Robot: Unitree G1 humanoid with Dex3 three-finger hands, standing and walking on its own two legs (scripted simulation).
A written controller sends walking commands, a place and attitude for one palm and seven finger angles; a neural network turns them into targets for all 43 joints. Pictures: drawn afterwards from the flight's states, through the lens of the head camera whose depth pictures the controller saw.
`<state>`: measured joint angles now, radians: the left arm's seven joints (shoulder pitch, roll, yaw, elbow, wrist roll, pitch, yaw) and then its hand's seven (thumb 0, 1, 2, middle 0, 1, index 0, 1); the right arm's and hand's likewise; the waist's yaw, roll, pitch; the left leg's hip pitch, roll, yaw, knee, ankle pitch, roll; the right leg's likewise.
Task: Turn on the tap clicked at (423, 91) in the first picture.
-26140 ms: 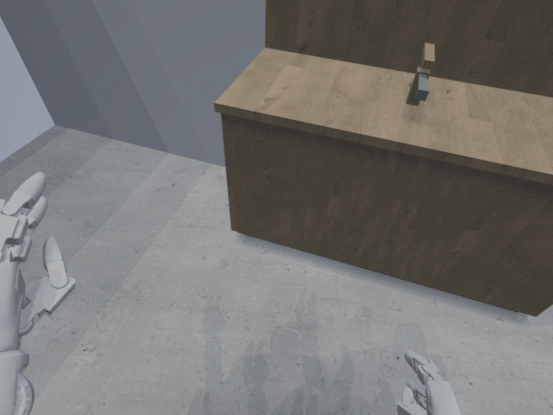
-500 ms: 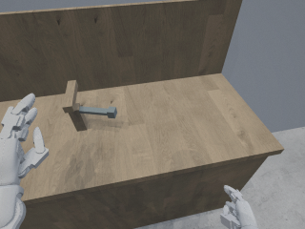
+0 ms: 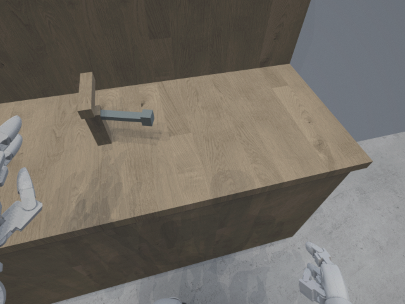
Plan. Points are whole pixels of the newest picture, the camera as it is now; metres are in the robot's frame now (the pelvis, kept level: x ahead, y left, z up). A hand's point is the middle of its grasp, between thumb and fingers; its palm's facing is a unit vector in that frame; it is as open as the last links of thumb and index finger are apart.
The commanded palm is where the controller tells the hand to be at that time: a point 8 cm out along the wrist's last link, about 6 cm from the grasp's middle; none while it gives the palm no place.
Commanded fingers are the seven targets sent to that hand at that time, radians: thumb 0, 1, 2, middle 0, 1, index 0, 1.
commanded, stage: step back with the hand held close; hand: left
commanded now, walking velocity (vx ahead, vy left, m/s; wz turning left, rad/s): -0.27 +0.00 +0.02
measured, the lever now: (147, 117) +0.50 +0.18 +0.06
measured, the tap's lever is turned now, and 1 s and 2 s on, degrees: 71 71 71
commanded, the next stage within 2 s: stop stepping back and stand still in 0.88 s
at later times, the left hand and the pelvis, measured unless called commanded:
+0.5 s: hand (33, 234) +0.17 +0.23 +0.17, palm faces +0.41 -0.83 -0.37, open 7.4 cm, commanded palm +0.11 +0.28 +0.18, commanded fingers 0.00 0.90 0.90 -0.20 -0.30 -0.20 -0.30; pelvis -0.03 -0.01 +0.00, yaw +2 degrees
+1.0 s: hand out of the picture +0.06 +0.20 +0.17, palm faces +0.35 -0.84 -0.42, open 7.4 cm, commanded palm -0.01 +0.26 +0.18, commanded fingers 0.00 0.90 0.90 -0.20 -0.30 -0.20 -0.30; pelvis -0.16 -0.03 -0.01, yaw +2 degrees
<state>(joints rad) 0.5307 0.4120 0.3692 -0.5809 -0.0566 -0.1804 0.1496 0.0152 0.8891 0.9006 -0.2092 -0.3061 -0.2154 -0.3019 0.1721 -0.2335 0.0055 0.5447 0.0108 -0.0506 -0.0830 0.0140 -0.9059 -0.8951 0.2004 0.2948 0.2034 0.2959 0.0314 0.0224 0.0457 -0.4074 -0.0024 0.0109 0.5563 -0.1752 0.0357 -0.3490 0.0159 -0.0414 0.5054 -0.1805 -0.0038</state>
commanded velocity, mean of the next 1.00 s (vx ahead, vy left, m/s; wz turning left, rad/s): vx -0.35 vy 0.00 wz -0.02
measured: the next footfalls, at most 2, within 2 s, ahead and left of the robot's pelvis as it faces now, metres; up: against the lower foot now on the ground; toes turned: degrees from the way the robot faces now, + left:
left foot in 0.62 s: -0.04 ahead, +0.15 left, +0.00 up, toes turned +5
right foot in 0.86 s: -0.02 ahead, -0.12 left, +0.00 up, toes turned +2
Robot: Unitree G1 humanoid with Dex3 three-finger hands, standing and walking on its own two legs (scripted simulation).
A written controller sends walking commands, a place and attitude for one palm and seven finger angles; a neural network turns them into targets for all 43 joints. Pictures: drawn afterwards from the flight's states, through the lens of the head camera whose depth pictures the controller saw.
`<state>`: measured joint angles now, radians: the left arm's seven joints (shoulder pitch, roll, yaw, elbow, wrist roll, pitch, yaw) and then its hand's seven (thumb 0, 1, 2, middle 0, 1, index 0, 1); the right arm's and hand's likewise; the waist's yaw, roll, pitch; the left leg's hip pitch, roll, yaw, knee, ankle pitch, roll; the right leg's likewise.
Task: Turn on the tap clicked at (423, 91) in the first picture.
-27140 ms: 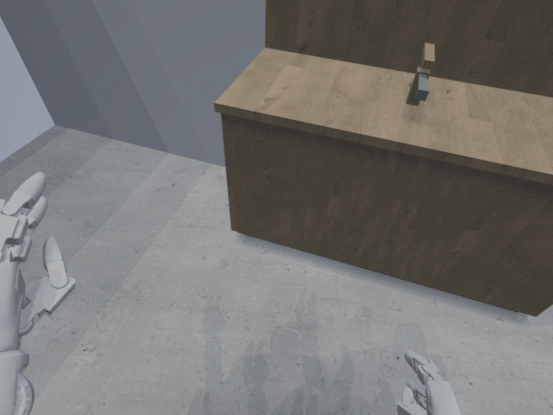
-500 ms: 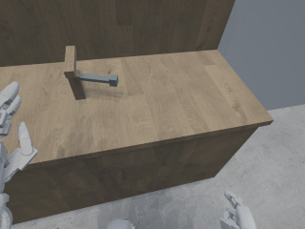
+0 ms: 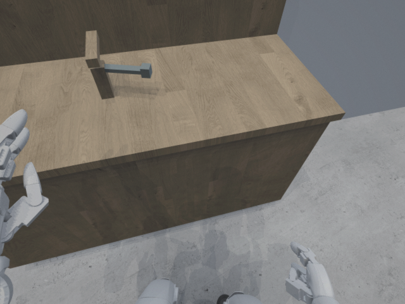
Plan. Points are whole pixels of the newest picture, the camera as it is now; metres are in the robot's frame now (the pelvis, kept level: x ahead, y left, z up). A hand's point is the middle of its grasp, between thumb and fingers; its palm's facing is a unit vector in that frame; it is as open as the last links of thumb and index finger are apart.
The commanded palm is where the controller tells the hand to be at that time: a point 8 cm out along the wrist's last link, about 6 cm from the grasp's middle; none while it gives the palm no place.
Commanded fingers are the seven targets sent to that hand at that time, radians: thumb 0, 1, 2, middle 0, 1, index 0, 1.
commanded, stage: stop stepping back and stand still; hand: left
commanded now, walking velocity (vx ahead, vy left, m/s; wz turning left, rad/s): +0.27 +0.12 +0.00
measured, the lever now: (146, 70) +0.66 +0.19 +0.06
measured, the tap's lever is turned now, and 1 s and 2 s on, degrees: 71 71 71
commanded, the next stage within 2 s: stand and check the lever's angle in 1.58 s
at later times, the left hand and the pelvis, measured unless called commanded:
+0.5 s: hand out of the picture +0.08 +0.24 +0.15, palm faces +0.38 -0.87 -0.31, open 7.4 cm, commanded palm +0.02 +0.28 +0.19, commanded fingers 0.00 0.90 0.90 -0.20 -0.30 -0.20 -0.30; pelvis -0.13 +0.00 -0.03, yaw +3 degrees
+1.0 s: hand out of the picture +0.05 +0.23 +0.17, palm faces +0.29 -0.88 -0.38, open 7.4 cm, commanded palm +0.00 +0.28 +0.19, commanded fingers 0.00 0.90 0.90 -0.20 -0.30 -0.20 -0.30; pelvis -0.17 +0.00 +0.02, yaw -2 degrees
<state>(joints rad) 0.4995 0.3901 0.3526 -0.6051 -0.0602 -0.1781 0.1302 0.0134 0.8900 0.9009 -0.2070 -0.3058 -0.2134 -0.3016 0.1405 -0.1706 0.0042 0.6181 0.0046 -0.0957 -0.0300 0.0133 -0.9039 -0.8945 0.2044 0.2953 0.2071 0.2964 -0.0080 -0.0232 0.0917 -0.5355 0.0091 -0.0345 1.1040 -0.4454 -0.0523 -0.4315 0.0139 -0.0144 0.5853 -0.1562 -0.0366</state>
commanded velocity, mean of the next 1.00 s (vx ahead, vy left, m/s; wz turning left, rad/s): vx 0.21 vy -0.02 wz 0.00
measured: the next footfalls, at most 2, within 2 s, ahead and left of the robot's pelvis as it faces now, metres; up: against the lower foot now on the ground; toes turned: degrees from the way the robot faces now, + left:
left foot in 0.14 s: -0.09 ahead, +0.10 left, +0.00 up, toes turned +2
right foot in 0.38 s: -0.01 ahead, -0.11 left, +0.00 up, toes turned +1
